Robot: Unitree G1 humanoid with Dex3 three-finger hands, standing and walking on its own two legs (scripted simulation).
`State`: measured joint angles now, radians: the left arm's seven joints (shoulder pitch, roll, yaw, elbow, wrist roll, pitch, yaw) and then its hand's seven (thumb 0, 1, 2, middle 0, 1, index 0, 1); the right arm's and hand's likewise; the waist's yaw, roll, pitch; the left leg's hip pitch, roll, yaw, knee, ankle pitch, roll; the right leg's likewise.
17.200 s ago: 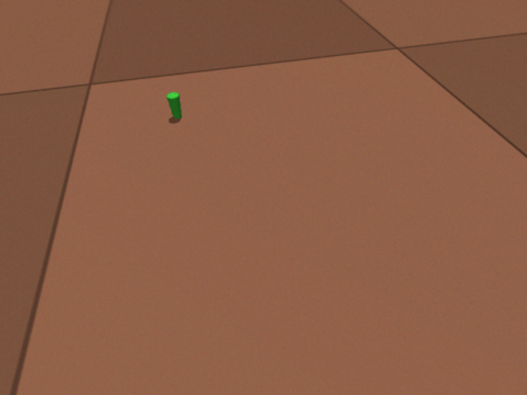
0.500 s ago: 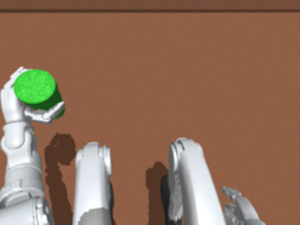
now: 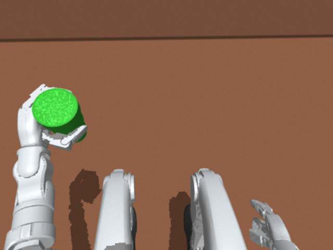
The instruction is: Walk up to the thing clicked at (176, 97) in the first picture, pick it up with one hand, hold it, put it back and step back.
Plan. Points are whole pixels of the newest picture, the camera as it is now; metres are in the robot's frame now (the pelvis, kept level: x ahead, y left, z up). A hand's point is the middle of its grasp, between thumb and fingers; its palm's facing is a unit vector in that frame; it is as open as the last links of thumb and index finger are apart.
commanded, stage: lift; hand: left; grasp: from the side
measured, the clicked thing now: (67, 121) +0.40 +0.24 -0.02
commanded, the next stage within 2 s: hold in 1.58 s
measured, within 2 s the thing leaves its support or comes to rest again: neither
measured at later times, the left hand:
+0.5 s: hand (19, 82) +0.38 +0.22 +0.17, palm faces +0.20 -0.98 -0.07, open 9.9 cm
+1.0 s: hand out of the picture +0.38 +0.20 +0.24, palm faces +0.18 -0.98 -0.06, open 9.9 cm
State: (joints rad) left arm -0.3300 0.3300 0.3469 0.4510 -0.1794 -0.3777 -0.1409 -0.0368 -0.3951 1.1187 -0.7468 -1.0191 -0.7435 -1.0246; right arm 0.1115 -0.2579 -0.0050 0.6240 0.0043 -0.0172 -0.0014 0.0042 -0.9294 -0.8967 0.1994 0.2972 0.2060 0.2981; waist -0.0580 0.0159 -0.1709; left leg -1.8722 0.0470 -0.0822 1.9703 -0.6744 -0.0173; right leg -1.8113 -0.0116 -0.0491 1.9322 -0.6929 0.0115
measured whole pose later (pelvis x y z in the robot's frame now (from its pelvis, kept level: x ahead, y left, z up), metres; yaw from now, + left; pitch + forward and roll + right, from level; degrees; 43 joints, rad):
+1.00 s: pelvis +0.05 +0.00 +0.21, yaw +3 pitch +15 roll -2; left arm -0.10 0.24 0.15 0.33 -0.16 -0.29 -0.01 -0.04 -0.39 1.12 -0.75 -1.02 -0.74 -1.02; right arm 0.21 -0.21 0.02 0.64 0.01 -0.06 -0.05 0.01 -0.92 -0.90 0.20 0.30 0.21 0.30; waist -0.04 0.02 -0.09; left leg -0.92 0.05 -0.03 1.16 -0.51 -0.02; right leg -0.86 -0.02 -0.05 1.11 -0.51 0.01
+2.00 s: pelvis +0.07 +0.00 +0.26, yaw +3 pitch +8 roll -2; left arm -0.08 0.20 0.13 0.37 -0.15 -0.32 -0.01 -0.03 -0.36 1.08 -0.73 -1.02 -0.73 -1.03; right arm 0.23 -0.21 0.01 0.66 0.00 -0.03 -0.04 0.01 -0.93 -0.90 0.20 0.30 0.20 0.30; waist -0.03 0.01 -0.03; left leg -0.61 0.05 -0.01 0.91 -0.44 -0.02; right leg -0.57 -0.01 -0.03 0.87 -0.44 0.02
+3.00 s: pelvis +0.07 +0.00 +0.27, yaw +3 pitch +6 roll -1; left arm -0.07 0.18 0.12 0.39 -0.15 -0.33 -0.02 -0.03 -0.36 1.07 -0.73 -1.02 -0.73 -1.03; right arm 0.23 -0.21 0.00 0.67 0.00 -0.05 -0.03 0.01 -0.93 -0.90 0.20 0.30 0.20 0.30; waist -0.03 0.01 -0.02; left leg -0.54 0.05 -0.01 0.84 -0.41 -0.02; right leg -0.50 -0.01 -0.04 0.81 -0.42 0.01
